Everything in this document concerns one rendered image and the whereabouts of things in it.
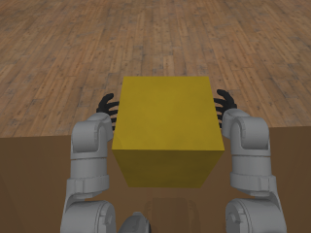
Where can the left robot forearm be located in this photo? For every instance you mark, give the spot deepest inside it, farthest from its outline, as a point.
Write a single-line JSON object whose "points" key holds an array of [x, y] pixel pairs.
{"points": [[88, 169]]}

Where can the right robot forearm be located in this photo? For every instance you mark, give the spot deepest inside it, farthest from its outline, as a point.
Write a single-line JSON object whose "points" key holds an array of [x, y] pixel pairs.
{"points": [[250, 149]]}

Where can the robot right hand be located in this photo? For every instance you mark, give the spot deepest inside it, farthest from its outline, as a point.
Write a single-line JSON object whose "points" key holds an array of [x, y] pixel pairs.
{"points": [[227, 104]]}

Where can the left robot shin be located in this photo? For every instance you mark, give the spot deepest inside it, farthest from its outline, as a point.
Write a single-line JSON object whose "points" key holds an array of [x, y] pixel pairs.
{"points": [[137, 214]]}

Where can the robot left upper arm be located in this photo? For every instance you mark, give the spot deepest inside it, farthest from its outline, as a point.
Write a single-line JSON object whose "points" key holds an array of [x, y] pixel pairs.
{"points": [[97, 216]]}

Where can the carton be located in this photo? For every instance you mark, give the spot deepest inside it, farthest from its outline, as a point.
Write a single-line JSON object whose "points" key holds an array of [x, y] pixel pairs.
{"points": [[167, 131]]}

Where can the robot left thigh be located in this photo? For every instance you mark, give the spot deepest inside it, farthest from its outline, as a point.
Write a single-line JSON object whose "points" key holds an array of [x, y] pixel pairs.
{"points": [[135, 224]]}

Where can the robot left hand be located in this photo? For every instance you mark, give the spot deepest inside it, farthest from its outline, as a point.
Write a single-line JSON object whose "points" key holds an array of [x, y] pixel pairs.
{"points": [[103, 107]]}

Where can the robot right upper arm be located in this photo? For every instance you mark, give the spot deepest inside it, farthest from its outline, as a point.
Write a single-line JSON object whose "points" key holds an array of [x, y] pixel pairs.
{"points": [[253, 215]]}

